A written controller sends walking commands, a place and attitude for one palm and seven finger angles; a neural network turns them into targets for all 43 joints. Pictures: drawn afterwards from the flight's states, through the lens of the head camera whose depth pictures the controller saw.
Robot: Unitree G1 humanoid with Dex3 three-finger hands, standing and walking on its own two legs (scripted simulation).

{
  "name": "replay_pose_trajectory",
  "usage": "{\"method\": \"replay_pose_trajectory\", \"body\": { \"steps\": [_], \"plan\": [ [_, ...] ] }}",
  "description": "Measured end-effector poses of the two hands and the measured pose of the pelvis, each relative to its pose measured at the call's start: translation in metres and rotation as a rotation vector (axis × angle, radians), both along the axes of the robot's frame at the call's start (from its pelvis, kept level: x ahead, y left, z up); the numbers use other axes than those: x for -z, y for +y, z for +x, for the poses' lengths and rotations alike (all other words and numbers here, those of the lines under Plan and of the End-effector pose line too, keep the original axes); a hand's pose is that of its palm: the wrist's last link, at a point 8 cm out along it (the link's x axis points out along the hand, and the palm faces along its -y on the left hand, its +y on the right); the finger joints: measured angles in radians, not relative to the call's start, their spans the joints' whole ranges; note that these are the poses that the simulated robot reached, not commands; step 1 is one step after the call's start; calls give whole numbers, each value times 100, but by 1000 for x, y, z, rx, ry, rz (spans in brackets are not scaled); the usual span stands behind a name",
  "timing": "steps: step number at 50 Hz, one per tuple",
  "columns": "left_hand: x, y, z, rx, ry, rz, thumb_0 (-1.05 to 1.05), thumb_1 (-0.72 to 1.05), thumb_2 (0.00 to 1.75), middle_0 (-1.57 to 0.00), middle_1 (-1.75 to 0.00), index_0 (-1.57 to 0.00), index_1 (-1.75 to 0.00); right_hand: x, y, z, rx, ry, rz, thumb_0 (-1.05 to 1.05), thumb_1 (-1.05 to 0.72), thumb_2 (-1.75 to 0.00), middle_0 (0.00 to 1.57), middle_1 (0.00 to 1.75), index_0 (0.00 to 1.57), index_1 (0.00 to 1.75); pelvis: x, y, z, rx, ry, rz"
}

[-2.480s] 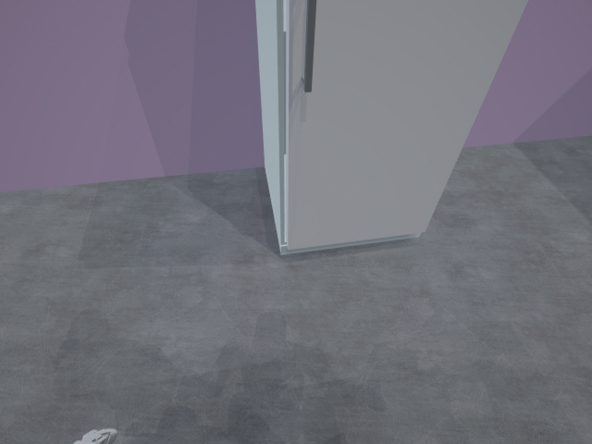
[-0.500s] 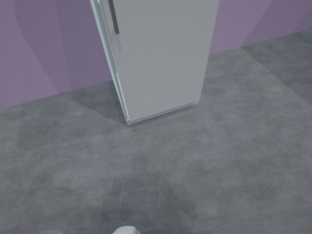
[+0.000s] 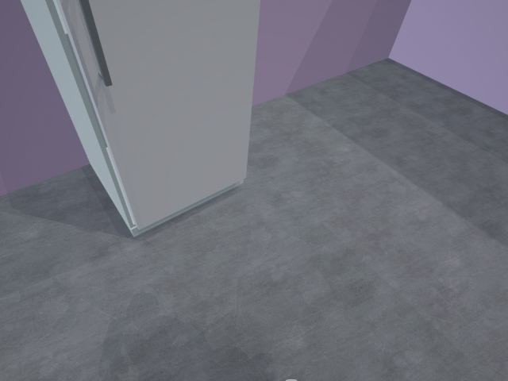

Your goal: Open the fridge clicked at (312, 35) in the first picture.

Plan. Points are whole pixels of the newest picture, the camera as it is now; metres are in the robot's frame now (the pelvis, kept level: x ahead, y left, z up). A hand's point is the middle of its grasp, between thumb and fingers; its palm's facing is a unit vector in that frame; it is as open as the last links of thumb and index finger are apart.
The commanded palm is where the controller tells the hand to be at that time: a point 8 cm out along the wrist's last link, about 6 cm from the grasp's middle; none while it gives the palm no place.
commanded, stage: walk to a spot facing it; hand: left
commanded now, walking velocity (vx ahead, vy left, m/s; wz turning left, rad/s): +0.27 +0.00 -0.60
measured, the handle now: (91, 33) +0.81 +0.47 +0.15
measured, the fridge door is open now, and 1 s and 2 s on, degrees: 0 0 0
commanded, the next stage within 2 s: turn to face it in 1.02 s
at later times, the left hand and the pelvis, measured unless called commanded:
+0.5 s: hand (241, 298) +0.33 +0.04 -0.18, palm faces -0.37 -0.92 -0.16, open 7.4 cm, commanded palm none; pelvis +0.12 -0.07 -0.03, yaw -19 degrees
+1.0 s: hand (234, 255) +0.43 +0.07 -0.18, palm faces -0.46 -0.87 -0.15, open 7.4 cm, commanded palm none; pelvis +0.30 -0.08 +0.00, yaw -33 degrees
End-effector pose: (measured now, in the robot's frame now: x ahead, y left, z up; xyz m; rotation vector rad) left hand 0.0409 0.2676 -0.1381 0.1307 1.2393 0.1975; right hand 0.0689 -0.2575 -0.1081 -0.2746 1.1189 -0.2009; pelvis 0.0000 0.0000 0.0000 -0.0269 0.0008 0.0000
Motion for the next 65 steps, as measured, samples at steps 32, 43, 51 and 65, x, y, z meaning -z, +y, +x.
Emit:
{"method": "replay_pose_trajectory", "body": {
  "steps": [32, 43, 51, 65],
  "plan": [
    [2, -163, 303, 488, -101, -24, -1, 93, 90, -20, -30, -21, -30, 29, -53, 28, 490, 88, 123, 1, -91, -90, 19, 30, 19, 30, 8, -81, 168, 388, -23, 4],
    [21, -124, 347, 462, 41, -16, 1, 91, 90, -20, -30, -20, -30, 13, -65, 172, 439, -126, 49, 0, -91, -90, 20, 30, 20, 30, 14, -72, 260, 489, -23, -7],
    [9, -162, 415, 569, 92, -43, 1, 91, 90, -19, -30, -20, -29, 8, -50, 146, 628, 31, 63, 0, -94, -90, 20, 30, 20, 30, -3, -87, 310, 596, -17, -2],
    [15, -327, 539, 814, -94, -45, 1, 91, 90, -19, -30, -20, -30, 56, -29, 89, 874, 350, 287, 1, -92, -90, 19, 30, 20, 30, 24, -163, 355, 673, -25, 18]
  ]
}}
